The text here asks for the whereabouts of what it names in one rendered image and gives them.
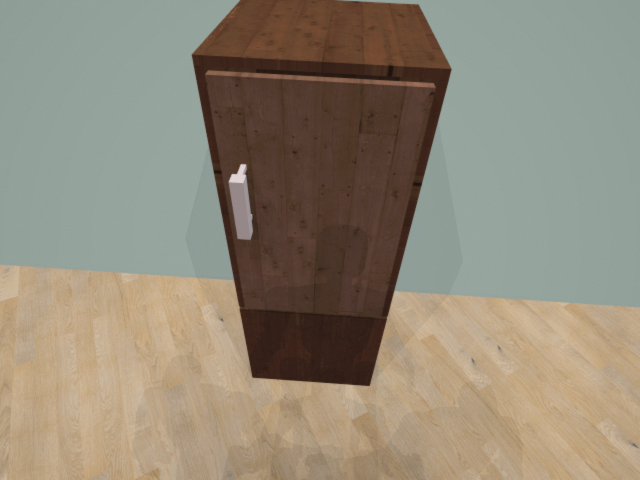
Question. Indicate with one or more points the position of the handle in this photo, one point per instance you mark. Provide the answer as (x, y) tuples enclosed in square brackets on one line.
[(240, 203)]

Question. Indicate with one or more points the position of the cupboard door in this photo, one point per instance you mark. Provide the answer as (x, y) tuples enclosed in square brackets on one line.
[(330, 168)]

